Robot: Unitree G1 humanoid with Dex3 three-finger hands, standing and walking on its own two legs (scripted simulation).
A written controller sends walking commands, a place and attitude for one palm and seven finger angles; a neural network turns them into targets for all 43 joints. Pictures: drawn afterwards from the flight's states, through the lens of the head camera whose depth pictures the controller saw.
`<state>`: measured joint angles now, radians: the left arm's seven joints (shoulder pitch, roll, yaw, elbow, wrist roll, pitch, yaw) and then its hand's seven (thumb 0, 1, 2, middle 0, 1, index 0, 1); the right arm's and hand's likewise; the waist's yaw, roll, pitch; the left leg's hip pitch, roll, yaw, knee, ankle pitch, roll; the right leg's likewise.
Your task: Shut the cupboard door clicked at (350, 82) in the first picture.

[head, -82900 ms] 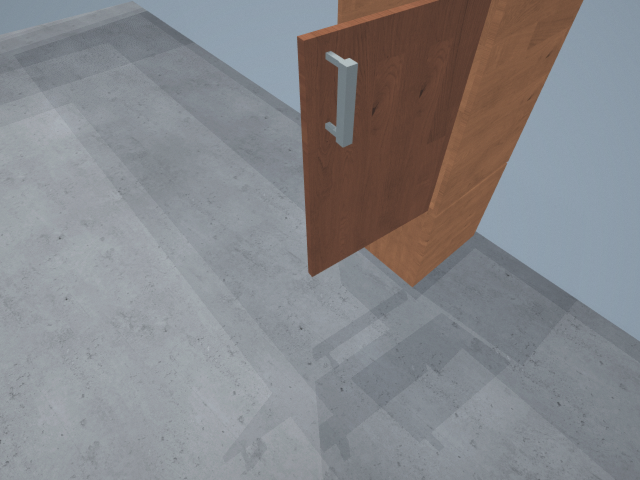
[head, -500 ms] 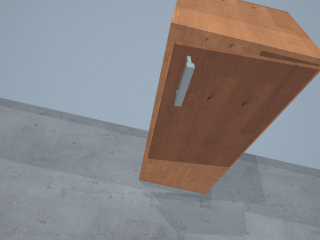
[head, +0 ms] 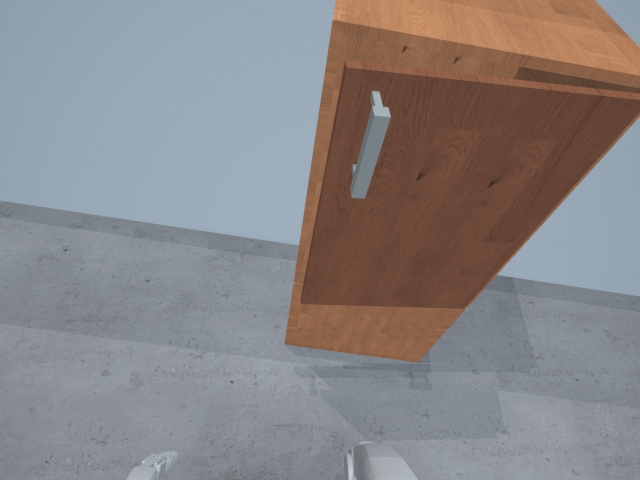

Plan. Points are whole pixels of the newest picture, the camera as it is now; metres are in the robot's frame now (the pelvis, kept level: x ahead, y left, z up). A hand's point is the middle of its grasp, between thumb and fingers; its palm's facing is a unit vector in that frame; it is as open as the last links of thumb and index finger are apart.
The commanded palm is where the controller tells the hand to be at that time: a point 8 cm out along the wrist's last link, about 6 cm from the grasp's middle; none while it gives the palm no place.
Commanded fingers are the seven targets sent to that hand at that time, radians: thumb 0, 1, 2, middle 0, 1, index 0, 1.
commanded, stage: shuffle to correct the standing spot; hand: left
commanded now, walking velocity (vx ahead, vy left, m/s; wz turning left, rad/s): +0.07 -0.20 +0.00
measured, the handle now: (366, 147) +0.51 -0.05 +0.14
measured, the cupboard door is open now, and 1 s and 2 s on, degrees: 7 7 7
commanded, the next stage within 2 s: come to a stop and stand still in 0.72 s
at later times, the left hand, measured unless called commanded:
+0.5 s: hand out of the picture +0.10 +0.09 -0.20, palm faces +0.06 -0.98 -0.20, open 7.2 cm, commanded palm none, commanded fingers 0.00 0.90 0.90 -0.20 -0.30 -0.20 -0.30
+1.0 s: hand out of the picture +0.10 -0.08 -0.19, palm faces +0.07 -0.98 -0.18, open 7.3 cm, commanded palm none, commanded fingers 0.00 0.90 0.90 -0.20 -0.30 -0.20 -0.30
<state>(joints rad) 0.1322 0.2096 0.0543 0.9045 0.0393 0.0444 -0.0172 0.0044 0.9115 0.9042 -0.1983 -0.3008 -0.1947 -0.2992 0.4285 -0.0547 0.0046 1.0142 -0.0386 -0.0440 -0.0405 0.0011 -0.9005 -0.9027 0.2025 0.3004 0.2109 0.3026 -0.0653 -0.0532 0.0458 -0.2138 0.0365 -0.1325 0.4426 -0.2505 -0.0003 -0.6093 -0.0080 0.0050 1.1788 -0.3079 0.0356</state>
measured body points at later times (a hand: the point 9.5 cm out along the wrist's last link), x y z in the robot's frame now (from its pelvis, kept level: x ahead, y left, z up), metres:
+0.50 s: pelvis +0.06 -0.11 -0.02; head +0.08 -0.08 +0.42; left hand +0.09 +0.14 -0.18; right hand +0.11 -0.35 -0.16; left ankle +0.07 -0.03 -0.75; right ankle +0.04 -0.19 -0.74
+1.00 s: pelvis +0.09 -0.25 -0.01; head +0.13 -0.24 +0.43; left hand +0.09 -0.03 -0.17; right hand +0.17 -0.50 -0.16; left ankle +0.07 -0.13 -0.71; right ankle +0.10 -0.36 -0.75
